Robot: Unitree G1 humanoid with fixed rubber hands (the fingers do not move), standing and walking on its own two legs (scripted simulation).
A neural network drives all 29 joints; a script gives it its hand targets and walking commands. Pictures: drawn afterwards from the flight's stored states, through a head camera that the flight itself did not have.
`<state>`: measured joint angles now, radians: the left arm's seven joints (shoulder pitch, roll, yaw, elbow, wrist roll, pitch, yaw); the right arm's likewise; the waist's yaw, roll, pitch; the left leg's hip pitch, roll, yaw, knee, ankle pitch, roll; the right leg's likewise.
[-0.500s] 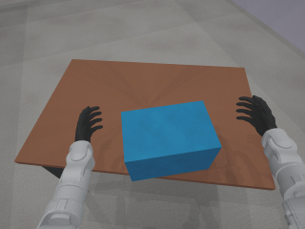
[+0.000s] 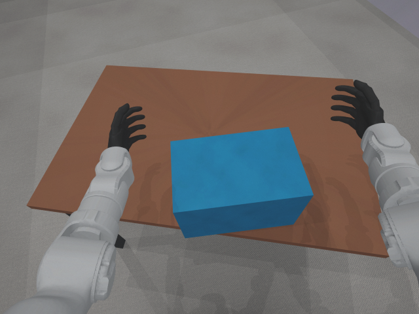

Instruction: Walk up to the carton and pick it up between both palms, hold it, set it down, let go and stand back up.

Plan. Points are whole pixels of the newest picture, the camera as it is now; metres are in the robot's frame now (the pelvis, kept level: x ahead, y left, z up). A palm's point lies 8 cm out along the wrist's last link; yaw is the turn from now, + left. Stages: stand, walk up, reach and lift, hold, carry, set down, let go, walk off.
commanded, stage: reach and lift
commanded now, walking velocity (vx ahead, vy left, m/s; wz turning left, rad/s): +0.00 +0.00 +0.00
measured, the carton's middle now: (234, 184) +0.41 +0.01 -0.09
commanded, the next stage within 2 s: none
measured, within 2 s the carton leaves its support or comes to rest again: neither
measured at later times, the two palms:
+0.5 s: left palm (139, 180) +0.38 +0.23 -0.04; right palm (341, 166) +0.45 -0.22 -0.04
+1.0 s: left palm (148, 182) +0.38 +0.21 -0.05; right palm (323, 163) +0.46 -0.18 -0.04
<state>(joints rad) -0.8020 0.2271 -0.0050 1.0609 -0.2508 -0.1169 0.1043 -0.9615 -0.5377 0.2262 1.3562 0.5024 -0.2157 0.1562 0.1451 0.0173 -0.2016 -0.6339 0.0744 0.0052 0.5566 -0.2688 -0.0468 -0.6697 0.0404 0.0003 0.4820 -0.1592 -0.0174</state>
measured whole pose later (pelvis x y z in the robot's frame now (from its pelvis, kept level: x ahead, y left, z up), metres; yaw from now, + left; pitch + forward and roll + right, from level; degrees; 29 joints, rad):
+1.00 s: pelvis -0.03 -0.01 -0.06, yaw +1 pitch +35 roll +0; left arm -0.90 0.17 -0.01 1.36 -0.31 -0.49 0.08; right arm -1.06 -0.38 0.19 1.50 0.40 -0.45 0.08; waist 0.13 0.00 -0.31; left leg -1.18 0.06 -0.01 0.94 -0.37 -0.05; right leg -1.23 0.03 0.00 0.91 -0.28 -0.02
